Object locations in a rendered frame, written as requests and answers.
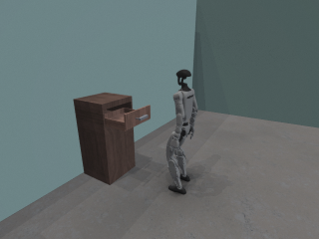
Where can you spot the robot left hand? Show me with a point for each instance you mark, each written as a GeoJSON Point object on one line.
{"type": "Point", "coordinates": [174, 144]}

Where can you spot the robot right hand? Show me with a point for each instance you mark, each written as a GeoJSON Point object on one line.
{"type": "Point", "coordinates": [192, 132]}

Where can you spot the robot left shin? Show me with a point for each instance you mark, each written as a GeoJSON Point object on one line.
{"type": "Point", "coordinates": [174, 172]}

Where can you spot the right robot forearm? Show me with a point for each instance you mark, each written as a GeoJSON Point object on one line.
{"type": "Point", "coordinates": [193, 118]}

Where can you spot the robot left foot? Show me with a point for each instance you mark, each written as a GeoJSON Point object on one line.
{"type": "Point", "coordinates": [174, 189]}

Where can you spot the cabinet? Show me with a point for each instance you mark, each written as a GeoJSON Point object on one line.
{"type": "Point", "coordinates": [107, 153]}

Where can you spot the left robot forearm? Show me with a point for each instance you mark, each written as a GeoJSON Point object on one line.
{"type": "Point", "coordinates": [178, 127]}

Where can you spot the robot right upper arm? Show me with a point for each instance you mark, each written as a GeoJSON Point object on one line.
{"type": "Point", "coordinates": [194, 103]}

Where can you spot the drawer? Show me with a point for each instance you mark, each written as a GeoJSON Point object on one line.
{"type": "Point", "coordinates": [124, 118]}

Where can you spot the robot left upper arm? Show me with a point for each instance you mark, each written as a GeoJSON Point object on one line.
{"type": "Point", "coordinates": [177, 97]}

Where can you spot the handle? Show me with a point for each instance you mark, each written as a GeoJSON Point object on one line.
{"type": "Point", "coordinates": [143, 117]}

